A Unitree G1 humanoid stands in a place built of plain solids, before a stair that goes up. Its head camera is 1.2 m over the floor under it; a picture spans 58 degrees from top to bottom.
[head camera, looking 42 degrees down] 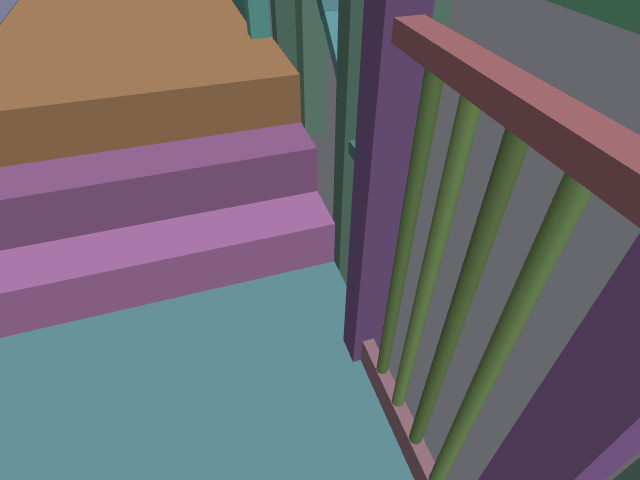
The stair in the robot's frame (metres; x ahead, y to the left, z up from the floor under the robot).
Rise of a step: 0.19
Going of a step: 0.21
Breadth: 1.20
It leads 18 degrees to the left of straight ahead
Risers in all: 3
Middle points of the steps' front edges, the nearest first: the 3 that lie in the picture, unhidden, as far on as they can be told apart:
1.02 0.51 0.19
1.23 0.58 0.39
1.43 0.65 0.58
